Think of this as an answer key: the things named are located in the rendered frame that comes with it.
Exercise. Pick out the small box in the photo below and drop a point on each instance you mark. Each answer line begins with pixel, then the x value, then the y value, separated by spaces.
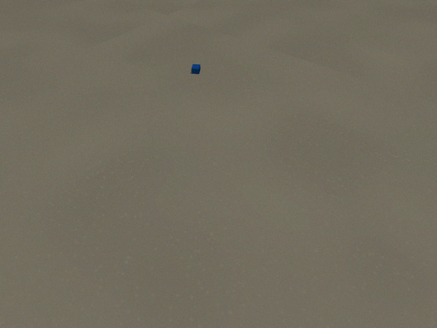
pixel 195 69

